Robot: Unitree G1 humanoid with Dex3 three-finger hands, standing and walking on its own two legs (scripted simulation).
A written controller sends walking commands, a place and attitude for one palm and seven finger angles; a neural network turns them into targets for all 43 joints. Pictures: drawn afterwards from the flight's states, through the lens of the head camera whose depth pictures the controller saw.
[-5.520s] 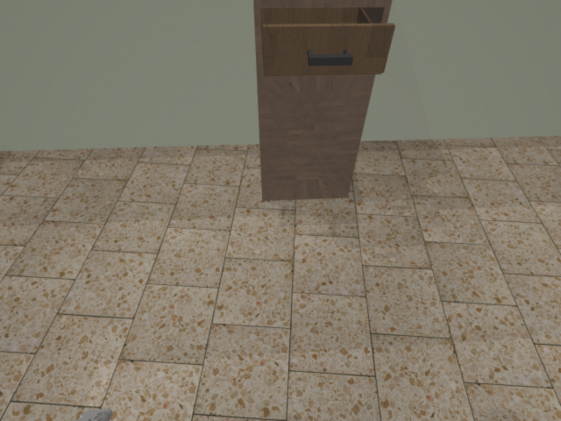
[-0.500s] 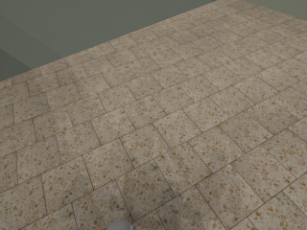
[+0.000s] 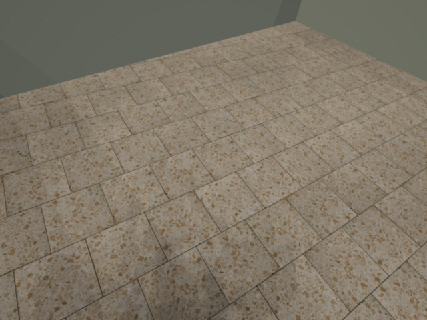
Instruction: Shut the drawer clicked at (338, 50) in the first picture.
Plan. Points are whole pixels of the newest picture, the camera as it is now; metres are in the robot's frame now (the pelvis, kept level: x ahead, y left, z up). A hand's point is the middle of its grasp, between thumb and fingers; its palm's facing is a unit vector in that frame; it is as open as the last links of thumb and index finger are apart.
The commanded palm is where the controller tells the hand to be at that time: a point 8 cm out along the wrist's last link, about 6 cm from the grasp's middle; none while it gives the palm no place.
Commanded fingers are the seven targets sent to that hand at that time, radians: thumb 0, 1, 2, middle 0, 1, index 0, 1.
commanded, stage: turn to face it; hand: left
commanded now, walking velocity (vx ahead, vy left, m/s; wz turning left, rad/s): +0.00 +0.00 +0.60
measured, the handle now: out of the picture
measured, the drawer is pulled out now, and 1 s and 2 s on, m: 0.14 0.14 0.14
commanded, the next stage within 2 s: none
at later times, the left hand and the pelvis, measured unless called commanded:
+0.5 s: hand out of the picture +0.10 +0.18 -0.14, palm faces +0.27 -0.92 -0.28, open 7.4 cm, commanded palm none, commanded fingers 0.00 0.90 0.90 -0.20 -0.30 -0.20 -0.30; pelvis +0.01 -0.05 +0.00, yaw +16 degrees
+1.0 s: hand out of the picture -0.13 +0.07 -0.15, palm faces +0.62 -0.73 -0.29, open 7.4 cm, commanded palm none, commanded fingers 0.00 0.90 0.90 -0.20 -0.30 -0.20 -0.30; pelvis +0.00 -0.08 +0.00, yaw +36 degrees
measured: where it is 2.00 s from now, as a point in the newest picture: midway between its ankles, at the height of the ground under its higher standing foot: outside the picture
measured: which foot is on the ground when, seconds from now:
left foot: down 0.00-0.50, up 0.52-1.00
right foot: up 0.00-0.48, down 0.50-1.00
